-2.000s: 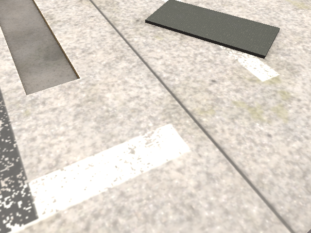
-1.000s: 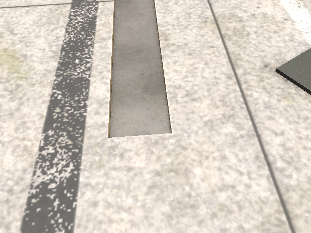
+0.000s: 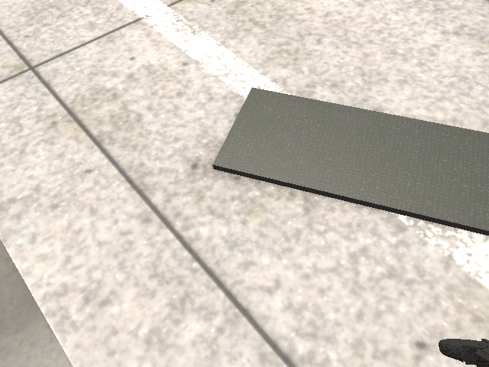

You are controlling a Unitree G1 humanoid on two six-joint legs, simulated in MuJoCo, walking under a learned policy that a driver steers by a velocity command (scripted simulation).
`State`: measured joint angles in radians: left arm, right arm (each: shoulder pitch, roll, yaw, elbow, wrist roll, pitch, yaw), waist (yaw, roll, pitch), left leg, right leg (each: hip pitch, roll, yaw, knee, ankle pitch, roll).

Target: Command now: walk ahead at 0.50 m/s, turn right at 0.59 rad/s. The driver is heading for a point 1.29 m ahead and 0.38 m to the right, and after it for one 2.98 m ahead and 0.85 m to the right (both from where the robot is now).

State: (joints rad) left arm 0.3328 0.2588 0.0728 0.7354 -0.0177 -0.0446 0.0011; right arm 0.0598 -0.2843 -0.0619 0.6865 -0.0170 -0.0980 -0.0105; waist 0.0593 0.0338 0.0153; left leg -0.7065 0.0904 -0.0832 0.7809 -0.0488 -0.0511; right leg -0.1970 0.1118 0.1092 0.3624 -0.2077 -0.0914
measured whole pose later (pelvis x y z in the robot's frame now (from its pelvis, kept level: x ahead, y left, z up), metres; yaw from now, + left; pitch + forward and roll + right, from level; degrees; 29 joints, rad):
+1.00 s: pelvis +0.40 -0.06 -0.01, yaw -30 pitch +2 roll +0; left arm 0.16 0.26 0.05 0.66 0.02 0.01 0.01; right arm 0.12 -0.29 -0.04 0.74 0.00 0.01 -0.04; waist 0.02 0.03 0.03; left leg -0.53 0.07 -0.05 0.86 -0.33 -0.07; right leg -0.39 0.09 0.04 0.47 -0.12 -0.07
